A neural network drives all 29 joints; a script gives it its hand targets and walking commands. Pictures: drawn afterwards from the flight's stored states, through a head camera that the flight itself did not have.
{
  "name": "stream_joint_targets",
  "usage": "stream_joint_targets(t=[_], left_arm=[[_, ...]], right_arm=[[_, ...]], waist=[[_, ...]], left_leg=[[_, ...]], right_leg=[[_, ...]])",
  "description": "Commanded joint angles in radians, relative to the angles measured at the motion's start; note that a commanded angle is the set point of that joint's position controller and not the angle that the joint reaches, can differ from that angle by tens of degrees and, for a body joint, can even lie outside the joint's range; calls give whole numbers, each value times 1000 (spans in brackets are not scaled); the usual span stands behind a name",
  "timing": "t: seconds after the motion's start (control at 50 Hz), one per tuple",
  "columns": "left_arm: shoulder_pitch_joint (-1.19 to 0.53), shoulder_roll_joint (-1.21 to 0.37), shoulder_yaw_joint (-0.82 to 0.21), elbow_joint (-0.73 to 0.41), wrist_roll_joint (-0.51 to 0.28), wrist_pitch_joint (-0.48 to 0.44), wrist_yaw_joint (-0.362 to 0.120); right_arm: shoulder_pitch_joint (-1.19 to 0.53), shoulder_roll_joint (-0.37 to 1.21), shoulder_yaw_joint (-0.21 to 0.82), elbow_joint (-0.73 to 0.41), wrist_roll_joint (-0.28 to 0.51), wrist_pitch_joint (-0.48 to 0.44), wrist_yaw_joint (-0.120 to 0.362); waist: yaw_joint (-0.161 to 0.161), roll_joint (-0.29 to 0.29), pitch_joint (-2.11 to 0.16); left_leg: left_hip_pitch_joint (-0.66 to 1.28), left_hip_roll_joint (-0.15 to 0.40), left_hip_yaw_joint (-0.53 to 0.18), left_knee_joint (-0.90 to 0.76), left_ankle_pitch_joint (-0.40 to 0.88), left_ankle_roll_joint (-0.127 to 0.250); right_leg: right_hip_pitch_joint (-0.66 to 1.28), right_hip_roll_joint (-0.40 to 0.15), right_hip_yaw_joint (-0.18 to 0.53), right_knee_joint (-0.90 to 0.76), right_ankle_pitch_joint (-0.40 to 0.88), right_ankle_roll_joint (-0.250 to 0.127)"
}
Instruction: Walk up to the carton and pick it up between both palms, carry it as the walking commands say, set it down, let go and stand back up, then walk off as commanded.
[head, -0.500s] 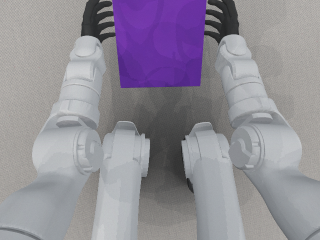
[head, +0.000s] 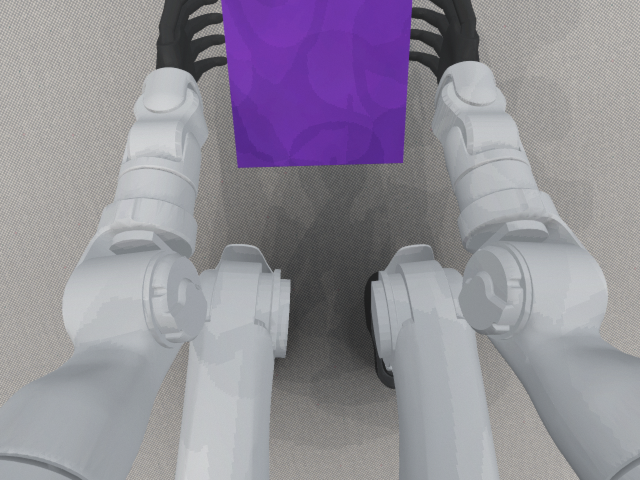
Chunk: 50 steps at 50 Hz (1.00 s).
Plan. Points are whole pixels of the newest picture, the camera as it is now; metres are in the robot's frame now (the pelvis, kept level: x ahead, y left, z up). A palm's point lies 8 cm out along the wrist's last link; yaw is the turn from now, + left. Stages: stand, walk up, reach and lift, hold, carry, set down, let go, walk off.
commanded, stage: set down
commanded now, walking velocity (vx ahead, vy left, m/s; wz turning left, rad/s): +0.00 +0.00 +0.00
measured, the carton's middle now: (316, 82) +0.52 +0.02 -0.26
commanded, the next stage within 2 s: none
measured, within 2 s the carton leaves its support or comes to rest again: rests again in 0.76 s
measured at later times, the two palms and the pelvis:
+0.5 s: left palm (179, 67) +0.51 +0.17 -0.17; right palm (454, 61) +0.52 -0.13 -0.16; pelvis +0.00 +0.00 +0.00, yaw +0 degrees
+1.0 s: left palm (159, 105) +0.47 +0.20 -0.20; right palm (474, 100) +0.48 -0.16 -0.19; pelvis -0.01 +0.00 -0.01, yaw +0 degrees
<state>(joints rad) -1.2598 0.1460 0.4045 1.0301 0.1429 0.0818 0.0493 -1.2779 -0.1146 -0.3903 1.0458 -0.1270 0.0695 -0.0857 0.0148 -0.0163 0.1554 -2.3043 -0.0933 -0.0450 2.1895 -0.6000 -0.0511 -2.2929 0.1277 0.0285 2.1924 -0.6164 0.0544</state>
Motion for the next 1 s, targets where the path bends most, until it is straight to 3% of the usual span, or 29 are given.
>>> stream_joint_targets(t=[0.0, 0.4, 0.52, 0.6, 0.66, 0.74, 0.78, 0.82, 0.88, 0.98], left_arm=[[-316, -648, -250, 55, -11, 9, -188], [-262, -513, -222, 100, -23, -15, -168], [-221, -368, -197, 127, -38, -37, -136], [-158, -174, -166, 145, -52, -62, -87], [-118, 2, -170, 128, -99, -98, -32], [-135, 182, -229, 38, -226, -159, 47], [-186, 171, -284, 10, -296, -172, 51], [-193, 198, -316, 26, -334, -168, 49], [-188, 247, -317, 33, -349, -159, 49], [-213, 287, -320, 45, -367, -148, 46]], right_arm=[[-309, 680, 256, 72, 7, 20, 193], [-254, 553, 239, 108, 15, -5, 173], [-211, 411, 214, 127, 22, -27, 139], [-142, 213, 184, 142, 32, -49, 91], [-100, 39, 197, 121, 82, -83, 37], [-124, -165, 247, 17, 209, -138, -30], [-175, -159, 296, -43, 274, -154, -35], [-174, -168, 328, -21, 312, -148, -32], [-166, -203, 337, -15, 330, -134, -31], [-185, -248, 329, 0, 343, -124, -32]], waist=[[18, 3, -719], [13, 8, -712], [12, 8, -722], [10, 11, -735], [9, 10, -759], [-1, 18, -848], [-1, 15, -902], [6, 14, -899], [21, 2, -874], [19, 2, -860]], left_leg=[[338, -39, 73, -166, 298, 39], [342, -22, 66, -156, 299, 33], [359, -12, 68, -151, 291, 28], [376, -1, 70, -152, 290, 22], [394, 7, 67, -150, 314, 24], [473, 22, 47, -142, 407, 32], [509, 28, 41, -134, 444, 38], [514, 37, 39, -137, 427, 37], [502, 52, 37, -148, 356, 33], [505, 67, 40, -152, 289, 29]], right_leg=[[285, 29, -63, -179, 296, -37], [295, 11, -55, -165, 297, -35], [322, 1, -54, -159, 292, -30], [350, -11, -54, -161, 294, -26], [374, -21, -52, -161, 318, -24], [411, -38, -51, -146, 388, -23], [442, -42, -52, -139, 421, -22], [447, -51, -47, -135, 400, -20], [452, -68, -37, -142, 333, -15], [467, -78, -34, -145, 275, -15]])
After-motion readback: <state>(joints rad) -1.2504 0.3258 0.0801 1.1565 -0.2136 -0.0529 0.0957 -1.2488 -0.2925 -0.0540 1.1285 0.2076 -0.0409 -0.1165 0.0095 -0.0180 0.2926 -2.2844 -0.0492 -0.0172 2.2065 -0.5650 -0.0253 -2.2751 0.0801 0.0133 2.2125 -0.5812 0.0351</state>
